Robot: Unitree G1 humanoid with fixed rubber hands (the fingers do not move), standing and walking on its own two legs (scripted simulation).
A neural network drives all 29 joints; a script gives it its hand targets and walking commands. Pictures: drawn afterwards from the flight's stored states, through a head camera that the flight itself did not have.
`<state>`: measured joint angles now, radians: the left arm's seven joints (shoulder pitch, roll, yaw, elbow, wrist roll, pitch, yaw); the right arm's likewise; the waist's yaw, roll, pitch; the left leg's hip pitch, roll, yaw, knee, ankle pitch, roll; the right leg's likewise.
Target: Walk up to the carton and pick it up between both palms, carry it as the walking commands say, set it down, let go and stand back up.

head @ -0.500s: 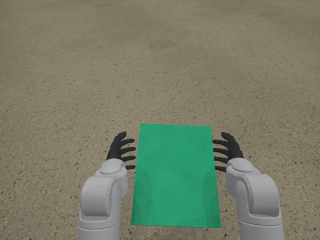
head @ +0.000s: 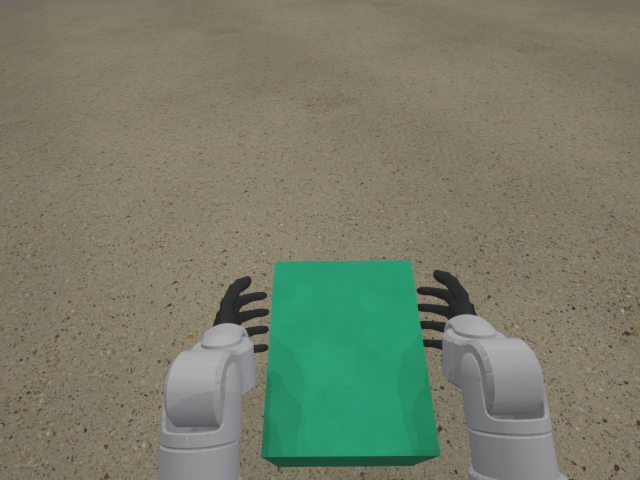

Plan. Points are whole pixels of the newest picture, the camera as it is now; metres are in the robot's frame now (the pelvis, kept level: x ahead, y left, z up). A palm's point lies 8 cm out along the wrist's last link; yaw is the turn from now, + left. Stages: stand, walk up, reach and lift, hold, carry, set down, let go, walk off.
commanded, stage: carry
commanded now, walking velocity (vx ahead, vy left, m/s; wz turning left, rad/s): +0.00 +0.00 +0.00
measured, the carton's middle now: (343, 364) +0.29 +0.01 +0.01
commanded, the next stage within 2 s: none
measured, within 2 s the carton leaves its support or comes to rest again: neither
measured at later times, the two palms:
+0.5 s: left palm (237, 352) +0.25 +0.12 +0.11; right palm (479, 361) +0.24 -0.13 +0.10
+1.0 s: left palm (222, 318) +0.29 +0.15 +0.10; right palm (443, 317) +0.29 -0.11 +0.10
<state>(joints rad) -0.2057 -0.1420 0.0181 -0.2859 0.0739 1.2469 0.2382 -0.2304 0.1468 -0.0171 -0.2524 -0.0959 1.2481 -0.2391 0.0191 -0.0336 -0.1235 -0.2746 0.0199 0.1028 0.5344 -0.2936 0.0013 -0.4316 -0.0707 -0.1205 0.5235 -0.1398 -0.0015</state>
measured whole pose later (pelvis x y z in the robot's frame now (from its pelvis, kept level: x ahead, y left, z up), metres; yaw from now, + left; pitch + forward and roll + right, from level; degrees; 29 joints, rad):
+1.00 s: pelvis +0.01 +0.02 +0.00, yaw +0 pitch +3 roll +0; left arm -0.25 -0.15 0.03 -0.25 0.09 1.22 0.23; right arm -0.24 0.15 -0.03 -0.25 -0.11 1.22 -0.23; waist 0.01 0.00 -0.12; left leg -0.28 0.02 0.10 0.57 -0.34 0.02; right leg -0.41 -0.07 -0.12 0.50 -0.14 0.00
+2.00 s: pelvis +0.03 +0.03 +0.00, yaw -1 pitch +2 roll -1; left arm -0.23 -0.15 0.01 -0.27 0.09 1.21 0.23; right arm -0.20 0.14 -0.01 -0.28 -0.10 1.21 -0.23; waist 0.01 0.00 -0.10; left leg -0.25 0.02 0.12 0.57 -0.37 0.04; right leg -0.39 -0.07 -0.10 0.52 -0.17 0.02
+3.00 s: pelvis +0.02 +0.05 -0.01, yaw +0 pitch +2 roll +0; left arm -0.26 -0.15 0.02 -0.31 0.09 1.25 0.25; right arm -0.24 0.15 -0.01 -0.32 -0.10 1.26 -0.25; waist 0.00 0.00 -0.06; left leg -0.28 -0.02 0.12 0.64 -0.40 0.07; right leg -0.43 -0.11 -0.10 0.60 -0.20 0.05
